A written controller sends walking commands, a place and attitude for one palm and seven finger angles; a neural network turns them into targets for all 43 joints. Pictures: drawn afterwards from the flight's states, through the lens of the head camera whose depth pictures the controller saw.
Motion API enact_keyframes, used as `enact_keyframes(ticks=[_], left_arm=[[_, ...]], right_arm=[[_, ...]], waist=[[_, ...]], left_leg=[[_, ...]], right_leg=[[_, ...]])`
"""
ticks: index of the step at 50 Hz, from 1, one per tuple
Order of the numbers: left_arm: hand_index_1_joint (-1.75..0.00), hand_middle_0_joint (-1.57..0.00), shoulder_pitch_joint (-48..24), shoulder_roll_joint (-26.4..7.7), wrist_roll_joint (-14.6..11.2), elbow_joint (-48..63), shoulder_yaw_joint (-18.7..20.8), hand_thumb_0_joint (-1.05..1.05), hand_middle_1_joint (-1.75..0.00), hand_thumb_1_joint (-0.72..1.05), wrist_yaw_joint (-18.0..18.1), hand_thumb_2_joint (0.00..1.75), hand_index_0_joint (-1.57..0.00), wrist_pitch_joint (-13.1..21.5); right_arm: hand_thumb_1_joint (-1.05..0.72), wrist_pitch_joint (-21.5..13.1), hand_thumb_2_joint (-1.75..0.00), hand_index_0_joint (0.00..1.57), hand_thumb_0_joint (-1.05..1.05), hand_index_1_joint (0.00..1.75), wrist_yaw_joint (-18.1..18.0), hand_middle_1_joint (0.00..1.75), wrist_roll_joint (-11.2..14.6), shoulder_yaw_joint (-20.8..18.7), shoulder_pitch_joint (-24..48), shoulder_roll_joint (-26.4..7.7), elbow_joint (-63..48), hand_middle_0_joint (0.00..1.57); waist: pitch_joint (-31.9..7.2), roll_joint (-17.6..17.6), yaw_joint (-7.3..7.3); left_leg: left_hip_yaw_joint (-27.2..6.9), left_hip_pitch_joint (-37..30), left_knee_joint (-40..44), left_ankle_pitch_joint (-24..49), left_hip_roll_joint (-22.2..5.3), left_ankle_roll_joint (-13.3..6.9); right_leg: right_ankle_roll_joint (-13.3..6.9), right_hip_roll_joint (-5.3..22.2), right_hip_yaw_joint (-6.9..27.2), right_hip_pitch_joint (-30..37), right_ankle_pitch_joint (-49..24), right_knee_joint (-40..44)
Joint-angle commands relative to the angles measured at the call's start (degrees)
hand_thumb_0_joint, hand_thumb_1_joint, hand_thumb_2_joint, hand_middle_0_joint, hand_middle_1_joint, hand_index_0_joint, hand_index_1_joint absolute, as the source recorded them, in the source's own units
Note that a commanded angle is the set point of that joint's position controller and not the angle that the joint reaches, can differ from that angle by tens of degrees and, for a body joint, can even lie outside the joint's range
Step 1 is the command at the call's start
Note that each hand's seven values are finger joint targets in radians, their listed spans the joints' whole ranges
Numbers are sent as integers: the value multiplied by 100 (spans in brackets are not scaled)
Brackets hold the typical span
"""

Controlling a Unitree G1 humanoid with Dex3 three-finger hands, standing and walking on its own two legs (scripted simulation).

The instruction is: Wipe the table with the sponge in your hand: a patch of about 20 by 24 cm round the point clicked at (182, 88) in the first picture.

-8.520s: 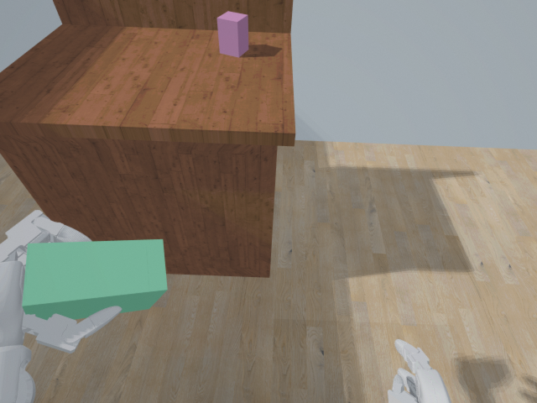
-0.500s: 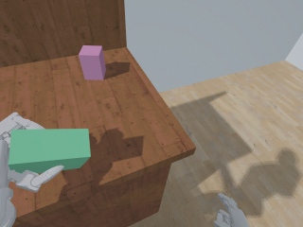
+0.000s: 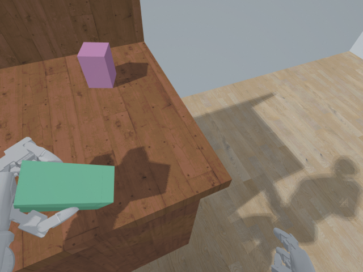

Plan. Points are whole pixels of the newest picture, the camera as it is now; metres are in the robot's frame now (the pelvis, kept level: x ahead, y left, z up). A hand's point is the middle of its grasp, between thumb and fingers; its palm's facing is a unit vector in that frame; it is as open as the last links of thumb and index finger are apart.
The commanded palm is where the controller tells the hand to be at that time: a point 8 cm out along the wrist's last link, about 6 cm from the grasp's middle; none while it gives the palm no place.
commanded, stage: come to a stop and stand still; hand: left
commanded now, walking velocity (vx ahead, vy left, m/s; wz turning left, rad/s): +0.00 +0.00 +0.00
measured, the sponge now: (80, 188) +0.23 +0.20 +0.12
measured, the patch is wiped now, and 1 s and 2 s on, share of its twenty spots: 0.00 0.00 0.00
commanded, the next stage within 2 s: look again from close up in 0.84 s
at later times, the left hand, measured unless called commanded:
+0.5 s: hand out of the picture +0.19 +0.31 +0.15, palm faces +0.39 -0.85 -0.36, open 10.1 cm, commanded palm +0.12 +0.33 +0.18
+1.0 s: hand out of the picture +0.17 +0.30 +0.16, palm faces +0.37 -0.85 -0.37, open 10.1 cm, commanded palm +0.11 +0.34 +0.18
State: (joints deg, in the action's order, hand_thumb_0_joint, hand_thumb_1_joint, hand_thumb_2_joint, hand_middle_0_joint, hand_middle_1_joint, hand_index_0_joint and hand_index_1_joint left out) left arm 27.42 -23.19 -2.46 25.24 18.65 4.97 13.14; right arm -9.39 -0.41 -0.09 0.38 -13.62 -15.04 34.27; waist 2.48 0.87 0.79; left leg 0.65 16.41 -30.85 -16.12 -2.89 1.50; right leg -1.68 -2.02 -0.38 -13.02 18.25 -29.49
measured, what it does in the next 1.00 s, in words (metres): shifts its weight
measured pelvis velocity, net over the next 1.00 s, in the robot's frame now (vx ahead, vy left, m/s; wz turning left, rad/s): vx -0.05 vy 0.06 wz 0.01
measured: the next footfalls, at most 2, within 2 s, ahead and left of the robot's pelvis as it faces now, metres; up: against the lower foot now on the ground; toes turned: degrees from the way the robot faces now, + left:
none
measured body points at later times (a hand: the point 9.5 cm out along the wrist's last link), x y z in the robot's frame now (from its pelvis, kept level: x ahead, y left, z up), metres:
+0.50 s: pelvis -0.03 +0.05 +0.01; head +0.00 +0.08 +0.45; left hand +0.16 +0.35 +0.17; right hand +0.17 -0.16 -0.05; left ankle +0.00 +0.14 -0.73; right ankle -0.03 -0.10 -0.73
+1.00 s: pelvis -0.05 +0.06 +0.01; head -0.02 +0.09 +0.45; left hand +0.14 +0.35 +0.18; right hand +0.13 -0.17 -0.06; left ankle +0.00 +0.14 -0.73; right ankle -0.03 -0.10 -0.73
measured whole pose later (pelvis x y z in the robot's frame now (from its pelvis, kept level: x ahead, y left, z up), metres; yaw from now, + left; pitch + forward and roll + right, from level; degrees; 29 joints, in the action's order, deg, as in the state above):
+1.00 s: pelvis -0.05 +0.06 +0.01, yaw +1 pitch -2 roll -2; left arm 25.8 -21.2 -1.7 28.6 19.8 6.5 10.7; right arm -8.3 -1.9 0.0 1.3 -11.2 -11.0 34.0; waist 4.9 1.7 0.6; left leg 1.5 14.7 -27.5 -11.0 0.4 -2.8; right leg 2.8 1.3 0.2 -9.1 10.7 -21.7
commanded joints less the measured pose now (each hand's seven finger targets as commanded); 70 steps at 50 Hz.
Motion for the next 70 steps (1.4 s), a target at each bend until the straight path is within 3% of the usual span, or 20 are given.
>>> enact_keyframes(ticks=[1,4,10,14,15,19,20,24,25,26,35,39,40,44,49,50,54,55,66,70], left_arm=[[-160,-120,-844,-1561,-170,1363,1389,0,-160,10,361,130,-120,406],[-160,-120,-605,-1558,-209,1449,1407,0,-160,10,385,130,-120,420],[-160,-120,-308,-617,-105,1554,817,0,-160,10,289,130,-120,267],[-160,-120,-349,-829,-37,1359,1025,0,-160,10,283,130,-120,110],[-160,-120,-423,-546,-38,1360,793,0,-160,10,239,130,-120,102],[-160,-120,-726,-911,-17,1516,1025,0,-160,10,277,130,-120,59],[-160,-120,-797,-633,-25,1612,782,0,-160,10,247,130,-120,80],[-160,-120,-815,-921,18,1736,976,0,-160,10,310,130,-120,66],[-160,-120,-845,-598,10,1802,695,0,-160,10,280,130,-120,98],[-160,-120,-936,-721,12,1923,741,0,-160,10,285,130,-120,103],[-160,-120,-702,-515,49,1466,624,0,-160,10,283,130,-120,105],[-160,-120,-763,-773,75,1562,834,0,-160,10,327,130,-120,121],[-160,-120,-788,-523,63,1616,620,0,-160,10,294,130,-120,154],[-160,-120,-605,-780,55,1620,860,0,-160,10,334,130,-120,140],[-160,-120,-460,-769,24,1531,876,0,-160,10,318,130,-120,141],[-160,-120,-536,-499,-1,1553,621,0,-160,10,275,130,-120,162],[-160,-120,-549,-758,18,1488,830,0,-160,10,314,130,-120,127],[-160,-120,-590,-505,-1,1518,602,0,-160,10,271,130,-120,150],[-160,-120,-690,-598,-71,1544,635,0,-160,10,254,130,-120,67],[-160,-120,-757,-546,-96,1625,589,0,-160,10,262,130,-120,12]], right_arm=[[-90,-312,-90,20,0,30,-90,30,86,-311,488,-595,-912,20],[-90,-369,-90,20,0,30,-48,30,140,-331,506,-588,-865,20],[-90,-243,-90,20,0,30,-10,30,107,-376,671,-542,-855,20],[-90,-102,-90,20,0,30,-91,30,94,-345,842,-512,-882,20],[-90,-40,-90,20,0,30,-102,30,62,-314,792,-465,-930,20],[-90,-31,-90,20,0,30,-194,30,58,-263,959,-435,-1004,20],[-90,-17,-90,20,0,30,-197,30,34,-239,909,-398,-1031,20],[-90,-108,-90,20,0,30,-222,30,46,-221,986,-414,-1048,20],[-90,-106,-90,20,0,30,-212,30,23,-202,894,-381,-1053,20],[-90,-140,-90,20,0,30,-210,30,41,-218,888,-406,-1076,20],[-90,-146,-90,20,0,30,-206,30,19,-213,820,-406,-946,20],[-90,-181,-90,20,0,30,-222,30,52,-234,900,-424,-937,20],[-90,-170,-90,20,0,30,-218,30,22,-222,813,-401,-943,20],[-90,-214,-90,20,0,30,-225,30,61,-244,870,-402,-934,20],[-90,-200,-90,20,0,30,-238,30,62,-264,862,-399,-900,20],[-90,-178,-90,20,0,30,-228,30,39,-253,783,-393,-899,20],[-90,-173,-90,20,0,30,-249,30,74,-262,886,-410,-892,20],[-90,-153,-90,20,0,30,-242,30,48,-255,808,-395,-899,20],[-90,-91,-90,20,0,30,-261,30,76,-259,865,-389,-938,20],[-90,-20,-90,20,0,30,-248,30,58,-229,914,-346,-960,20]], waist=[[-1264,-302,145],[-1458,-509,167],[-1205,-407,11],[-939,-248,-3],[-832,-228,-44],[-740,-585,-16],[-716,-595,-39],[-801,-869,21],[-778,-839,-12],[-793,-943,-26],[-597,-554,-13],[-617,-776,14],[-591,-686,-11],[-694,-617,14],[-713,-568,2],[-681,-524,-30],[-607,-632,5],[-602,-550,-23],[-612,-322,-44],[-647,-622,-36]], left_leg=[[-113,-550,-49,2594,76,-345],[-206,-842,-64,3032,40,-382],[-268,-1111,168,2898,-220,-399],[-294,-832,416,1929,-195,-343],[-287,-723,488,1678,-214,-346],[-374,-617,832,796,-203,-320],[-399,-530,897,620,-230,-336],[-491,-509,1081,358,-247,-323],[-518,-450,1114,297,-274,-331],[-549,-451,1145,277,-276,-321],[-620,-327,1279,-122,-307,-300],[-650,-344,1366,-378,-311,-294],[-673,-240,1393,-444,-316,-313],[-595,-399,1231,-15,-261,-294],[-471,-508,1071,253,-222,-294],[-483,-444,1090,184,-225,-299],[-505,-478,1131,156,-230,-294],[-502,-416,1127,118,-237,-319],[-468,-552,1021,403,-229,-307],[-545,-580,1138,370,-399,-333]], right_leg=[[-25,701,412,714,-3449,215],[-9,690,398,674,-3491,96],[97,518,83,409,-2546,328],[97,485,196,369,-1959,645],[107,483,97,381,-1799,718],[88,466,132,343,-1260,815],[94,447,55,395,-1188,843],[102,431,45,506,-1023,823],[105,415,-23,528,-1020,832],[101,431,4,553,-987,818],[130,404,4,460,-776,953],[122,415,68,457,-618,917],[127,387,20,511,-685,896],[110,441,73,557,-837,930],[100,496,130,520,-1024,995],[101,474,88,523,-983,1003],[105,483,138,477,-918,999],[109,461,91,511,-947,1010],[94,472,198,499,-1122,1076],[125,373,96,438,-1049,947]])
